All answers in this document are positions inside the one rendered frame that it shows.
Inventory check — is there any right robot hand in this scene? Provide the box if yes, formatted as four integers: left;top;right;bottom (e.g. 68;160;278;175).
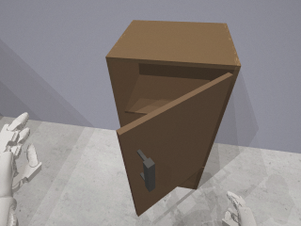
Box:
222;191;258;226

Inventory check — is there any left robot forearm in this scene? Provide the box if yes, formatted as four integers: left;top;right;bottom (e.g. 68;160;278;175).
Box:
0;196;19;226

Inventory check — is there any handle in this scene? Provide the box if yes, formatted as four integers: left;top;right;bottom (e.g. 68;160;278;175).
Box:
136;149;155;192

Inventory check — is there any left robot hand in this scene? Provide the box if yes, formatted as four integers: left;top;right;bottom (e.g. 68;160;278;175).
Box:
0;112;42;198

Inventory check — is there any cupboard door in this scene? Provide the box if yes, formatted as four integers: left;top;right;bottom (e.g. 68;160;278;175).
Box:
116;73;233;217

